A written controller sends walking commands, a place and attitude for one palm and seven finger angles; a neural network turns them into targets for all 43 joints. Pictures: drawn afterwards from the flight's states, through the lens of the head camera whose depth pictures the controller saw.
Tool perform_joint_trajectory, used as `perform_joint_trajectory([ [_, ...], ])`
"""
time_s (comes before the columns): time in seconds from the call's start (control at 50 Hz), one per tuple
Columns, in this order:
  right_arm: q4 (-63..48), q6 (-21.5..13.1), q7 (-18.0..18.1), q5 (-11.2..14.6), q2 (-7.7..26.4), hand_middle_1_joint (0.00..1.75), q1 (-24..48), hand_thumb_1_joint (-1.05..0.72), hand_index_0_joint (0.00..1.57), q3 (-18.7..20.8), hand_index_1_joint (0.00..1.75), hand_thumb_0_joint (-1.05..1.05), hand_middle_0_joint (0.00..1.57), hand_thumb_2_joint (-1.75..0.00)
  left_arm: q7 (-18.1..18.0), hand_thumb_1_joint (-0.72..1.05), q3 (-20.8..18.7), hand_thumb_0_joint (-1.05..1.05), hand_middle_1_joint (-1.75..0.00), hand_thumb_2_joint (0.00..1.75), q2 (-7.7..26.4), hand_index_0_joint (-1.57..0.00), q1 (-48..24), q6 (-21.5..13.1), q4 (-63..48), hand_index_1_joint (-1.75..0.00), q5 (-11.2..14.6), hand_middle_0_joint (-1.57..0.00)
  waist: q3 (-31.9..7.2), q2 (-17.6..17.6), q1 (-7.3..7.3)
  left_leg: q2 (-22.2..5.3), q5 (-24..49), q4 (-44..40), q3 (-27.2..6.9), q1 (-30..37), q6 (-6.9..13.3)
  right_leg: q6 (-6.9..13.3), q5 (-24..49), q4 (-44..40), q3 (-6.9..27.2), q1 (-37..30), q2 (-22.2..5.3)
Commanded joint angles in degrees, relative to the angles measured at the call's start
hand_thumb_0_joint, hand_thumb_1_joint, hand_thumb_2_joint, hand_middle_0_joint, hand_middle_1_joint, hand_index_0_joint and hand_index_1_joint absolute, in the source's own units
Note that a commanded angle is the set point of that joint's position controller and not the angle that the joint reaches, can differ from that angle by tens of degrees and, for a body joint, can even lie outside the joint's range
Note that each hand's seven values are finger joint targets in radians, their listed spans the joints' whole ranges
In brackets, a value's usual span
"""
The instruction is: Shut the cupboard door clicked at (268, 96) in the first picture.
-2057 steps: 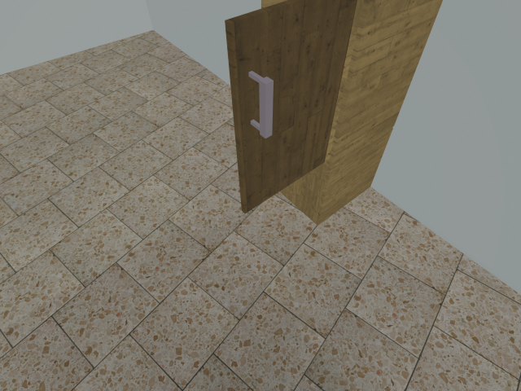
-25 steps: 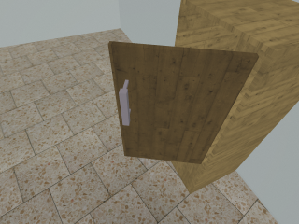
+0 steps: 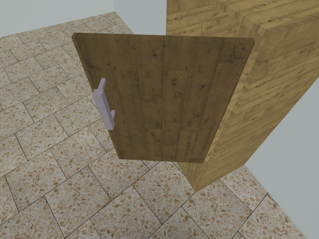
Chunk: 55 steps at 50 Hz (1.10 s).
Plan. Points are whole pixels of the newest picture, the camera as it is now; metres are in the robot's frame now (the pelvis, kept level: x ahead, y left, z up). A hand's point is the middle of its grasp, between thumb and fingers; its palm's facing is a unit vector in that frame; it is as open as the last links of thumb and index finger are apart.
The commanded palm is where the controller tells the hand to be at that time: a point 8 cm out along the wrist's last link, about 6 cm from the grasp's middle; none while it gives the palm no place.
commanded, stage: come to a stop and stand still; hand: left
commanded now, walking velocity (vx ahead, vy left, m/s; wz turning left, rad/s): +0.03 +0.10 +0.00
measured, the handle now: (106, 105) +0.43 +0.17 +0.07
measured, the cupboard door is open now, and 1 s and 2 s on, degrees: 59 59 59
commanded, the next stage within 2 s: look again from close up in 1.02 s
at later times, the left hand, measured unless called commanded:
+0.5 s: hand out of the picture +0.04 +0.18 -0.17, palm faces +0.05 -0.98 -0.18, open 7.3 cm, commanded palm none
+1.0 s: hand out of the picture +0.02 +0.19 -0.18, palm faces +0.03 -0.99 -0.15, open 7.3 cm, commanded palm none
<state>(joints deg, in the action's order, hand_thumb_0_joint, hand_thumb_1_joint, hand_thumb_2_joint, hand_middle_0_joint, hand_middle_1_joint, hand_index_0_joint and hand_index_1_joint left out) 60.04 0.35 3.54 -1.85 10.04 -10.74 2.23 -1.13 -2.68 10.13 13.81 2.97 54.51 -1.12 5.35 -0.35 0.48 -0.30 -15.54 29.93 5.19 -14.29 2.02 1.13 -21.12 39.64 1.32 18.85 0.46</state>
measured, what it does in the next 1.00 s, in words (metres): stands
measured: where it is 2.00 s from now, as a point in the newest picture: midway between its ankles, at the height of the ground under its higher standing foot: outside the picture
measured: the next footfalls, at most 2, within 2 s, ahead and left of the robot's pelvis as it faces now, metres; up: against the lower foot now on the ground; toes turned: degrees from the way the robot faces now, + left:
none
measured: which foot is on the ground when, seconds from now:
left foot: down 0.00-1.00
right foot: down 0.00-1.00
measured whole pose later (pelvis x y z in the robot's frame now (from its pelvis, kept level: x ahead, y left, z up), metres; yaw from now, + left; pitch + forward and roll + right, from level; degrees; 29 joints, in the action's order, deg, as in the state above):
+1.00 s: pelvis +0.02 +0.02 +0.01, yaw +0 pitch -1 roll +0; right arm 64.9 -1.9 2.4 -0.6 7.5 -15.4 -0.7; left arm -2.3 0.3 8.7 16.5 0.3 62.9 -0.5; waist 2.7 2.7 -0.3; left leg 4.2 -14.4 22.0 3.2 -6.9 4.6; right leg -3.0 -14.3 23.4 2.0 8.3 -2.9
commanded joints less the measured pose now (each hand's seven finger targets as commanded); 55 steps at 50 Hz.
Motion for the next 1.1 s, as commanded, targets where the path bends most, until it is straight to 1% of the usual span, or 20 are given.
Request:
perform_joint_trajectory([
  [0.0,-4.44,-0.28,-0.95,1.45,3.99,0.30,-2.93,-0.90,0.20,1.39,0.30,0.00,0.20,-0.90,-0.94,0.90,-0.74,0.00,-0.30,0.90,7.56,-0.20,7.46,-2.91,-1.62,-0.30,-0.91,-0.20,-10.01,15.00,-0.47,-1.08,-4.02,8.04,-1.60,-5.49,-1.35,1.49,31.74,-18.10,16.03,-11.48,-13.46],
  [0.02,-4.33,0.21,-1.46,1.59,2.82,0.30,-2.96,-0.90,0.20,0.84,0.30,0.00,0.20,-0.90,-1.15,0.90,-0.14,0.00,-0.30,0.90,8.70,-0.20,6.09,-3.41,-1.88,-0.30,-0.18,-0.20,-9.00,15.43,-0.74,0.62,-14.66,11.83,-3.13,-5.81,-2.21,6.63,30.42,-21.03,18.66,-8.50,-18.78],
  [0.04,-3.86,0.20,-1.98,1.42,3.02,0.30,-3.56,-0.90,0.20,0.92,0.30,0.00,0.20,-0.90,-1.20,0.90,0.17,0.00,-0.30,0.90,8.98,-0.20,4.33,-3.69,-2.29,-0.30,-0.15,-0.20,-7.35,9.51,0.01,0.01,-13.81,12.32,-4.17,-3.28,-2.22,9.29,24.74,-21.67,15.78,-5.08,-18.85],
  [0.06,-3.82,0.28,-2.21,1.39,2.72,0.30,-2.23,-0.90,0.20,0.82,0.30,0.00,0.20,-0.90,-1.24,0.90,0.09,0.00,-0.30,0.90,8.83,-0.20,2.79,-4.02,-2.99,-0.30,-0.22,-0.20,-6.23,8.79,0.17,-0.43,-12.22,11.35,-4.61,-3.43,-2.12,9.06,22.80,-21.40,17.07,-4.00,-16.40],
  [0.08,-3.27,0.01,-2.23,1.37,4.02,0.30,-2.23,-0.90,0.20,0.81,0.30,0.00,0.20,-0.90,-1.24,0.90,-0.13,0.00,-0.30,0.90,9.71,-0.20,1.17,-4.55,-2.79,-0.30,-0.09,-0.20,-5.98,10.36,0.43,-0.71,-9.13,9.49,-5.20,-3.65,-2.04,8.68,24.27,-20.38,16.85,-5.64,-15.30],
  [0.1,-2.78,-0.29,-2.28,1.46,4.71,0.30,-2.26,-0.90,0.20,0.77,0.30,0.00,0.20,-0.90,-1.22,0.90,-0.05,0.00,-0.30,0.90,9.85,-0.20,0.60,-4.77,-2.64,-0.30,0.12,-0.20,-5.75,9.87,0.24,-0.91,-6.84,6.41,-5.29,-2.72,-2.16,8.41,25.99,-19.50,15.25,-6.53,-14.87],
  [0.14,-1.89,-0.33,-2.44,1.65,3.18,0.30,-3.45,-0.90,0.20,0.35,0.30,0.00,0.20,-0.90,-1.31,0.90,0.22,0.00,-0.30,0.90,9.15,-0.20,1.23,-4.64,-2.08,-0.30,0.38,-0.20,-5.24,7.22,0.12,-0.20,-1.19,-0.34,-4.54,0.44,-2.69,6.72,26.01,-19.03,13.50,-6.61,-14.03],
  [0.22,-1.76,-0.09,-2.45,1.33,4.35,0.30,-3.80,-0.90,0.20,0.05,0.30,0.00,0.20,-0.90,-1.41,0.90,-0.20,0.00,-0.30,0.90,9.52,-0.20,1.51,-4.19,-1.65,-0.30,0.47,-0.20,-3.98,4.91,-0.81,-1.45,2.94,-3.70,-4.98,2.08,-2.54,4.22,20.41,-20.40,13.06,-6.69,-12.68],
  [0.26,-1.81,0.11,-2.66,1.32,4.40,0.30,-3.66,-0.90,0.20,0.06,0.30,0.00,0.20,-0.90,-1.39,0.90,-0.41,0.00,-0.30,0.90,10.19,-0.20,1.21,-3.69,-1.71,-0.30,0.26,-0.20,-3.27,2.53,-0.95,-1.43,1.22,-4.17,-5.04,1.86,-2.60,4.31,12.80,-21.70,12.98,-5.60,-12.88],
  [0.3,-1.83,0.05,-2.84,1.17,4.51,0.30,-4.20,-0.90,0.20,-0.03,0.30,0.00,0.20,-0.90,-1.17,0.90,-0.38,0.00,-0.30,0.90,9.96,-0.20,0.58,-3.44,-1.80,-0.30,0.30,-0.20,-1.94,1.91,-0.89,-1.75,1.21,-5.16,-5.90,2.27,-2.09,3.80,5.45,-22.61,11.57,-3.46,-11.43],
  [0.36,-1.66,-0.25,-2.95,0.98,5.01,0.30,-5.22,-0.90,0.20,-0.25,0.30,0.00,0.20,-0.90,-0.95,0.90,0.07,0.00,-0.30,0.90,8.47,-0.20,0.33,-3.17,-1.74,-0.30,0.21,-0.20,-0.74,1.39,-0.85,-3.16,-0.92,-8.46,-8.07,1.08,-1.10,2.02,-1.43,-22.92,8.28,-2.65,-8.21],
  [0.4,-1.73,-0.55,-2.87,0.90,5.26,0.30,-5.26,-0.90,0.20,-0.54,0.30,0.00,0.20,-0.90,-0.83,0.90,0.40,0.00,-0.30,0.90,7.41,-0.20,0.81,-3.18,-1.13,-0.30,0.27,-0.20,-0.52,1.24,-1.06,-3.90,-2.52,-10.53,-9.79,-0.78,-0.63,1.37,-0.69,-22.12,6.70,-3.76,-7.01],
  [0.48,-1.14,-1.53,-2.59,1.12,5.61,0.30,-5.39,-0.90,0.20,-0.92,0.30,0.00,0.20,-0.90,-0.87,0.90,1.13,0.00,-0.30,0.90,5.59,-0.20,2.87,-3.39,0.42,-0.30,0.28,-0.20,-3.27,-0.96,-1.68,-5.78,-1.57,-13.94,-12.07,-1.35,0.11,0.47,7.75,-18.66,3.27,-8.46,-5.69],
  [0.56,-0.07,-2.36,-2.21,1.40,5.41,0.30,-6.54,-0.90,0.20,-1.20,0.30,0.00,0.20,-0.90,-0.97,0.90,1.66,0.00,-0.30,0.90,4.74,-0.20,3.88,-3.71,2.02,-0.30,0.28,-0.20,-4.82,-1.31,-1.65,-6.30,6.98,-14.02,-11.98,0.83,0.45,0.00,12.82,-17.32,2.08,-10.55,-5.80],
  [0.6,0.59,-2.58,-2.05,1.47,5.35,0.30,-7.24,-0.90,0.20,-1.38,0.30,0.00,0.20,-0.90,-1.08,0.90,1.86,0.00,-0.30,0.90,4.55,-0.20,4.45,-3.82,2.85,-0.30,0.35,-0.20,-5.67,-0.65,-1.44,-6.45,10.63,-13.56,-11.61,2.90,0.47,-0.22,13.53,-17.29,1.91,-10.52,-5.92],
  [0.68,1.84,-2.85,-1.61,1.60,4.77,0.30,-8.31,-0.90,0.20,-1.53,0.30,0.00,0.20,-0.90,-1.29,0.90,2.10,0.00,-0.30,0.90,4.02,-0.20,5.30,-3.83,4.30,-0.30,0.40,-0.20,-4.40,-0.09,-1.20,-6.27,17.75,-12.58,-10.74,5.48,0.49,-0.53,14.35,-17.46,1.92,-9.53,-6.09],
  [0.74,2.45,-2.82,-1.36,1.67,4.32,0.30,-8.68,-0.90,0.20,-1.62,0.30,0.00,0.20,-0.90,-1.38,0.90,2.09,0.00,-0.30,0.90,3.63,-0.20,5.75,-3.68,5.26,-0.30,0.33,-0.20,-2.40,0.10,-1.15,-6.25,17.81,-13.04,-10.68,5.20,0.49,-0.61,13.89,-17.69,1.83,-9.12,-6.04],
  [0.92,3.69,-3.03,-1.05,1.57,3.94,0.30,-9.04,-0.90,0.20,-1.76,0.30,0.00,0.20,-0.90,-1.55,0.90,2.30,0.00,-0.30,0.90,2.88,-0.20,7.08,-3.62,7.05,-0.30,0.43,-0.20,-2.35,-0.58,-1.01,-5.80,19.04,-12.98,-10.03,7.27,0.23,-0.88,14.39,-17.94,2.03,-9.17,-6.26],
  [0.94,3.66,-2.96,-1.02,1.62,3.77,0.30,-8.90,-0.90,0.20,-1.77,0.30,0.00,0.20,-0.90,-1.55,0.90,2.30,0.00,-0.30,0.90,2.91,-0.20,6.93,-3.59,7.12,-0.30,0.35,-0.20,-1.33,-0.07,-0.94,-5.77,19.03,-12.92,-9.88,6.70,0.33,-0.83,14.68,-18.11,2.05,-8.99,-6.21],
  [1.08,4.03,-3.07,-0.98,1.56,3.66,0.30,-9.01,-0.90,0.20,-1.83,0.30,0.00,0.20,-0.90,-1.58,0.90,2.29,0.00,-0.30,0.90,2.81,-0.20,7.11,-3.78,7.53,-0.30,0.44,-0.20,-2.09,0.44,-0.85,-5.36,20.37,-12.23,-9.25,7.61,0.31,-0.71,16.78,-18.23,2.37,-9.72,-6.43],
])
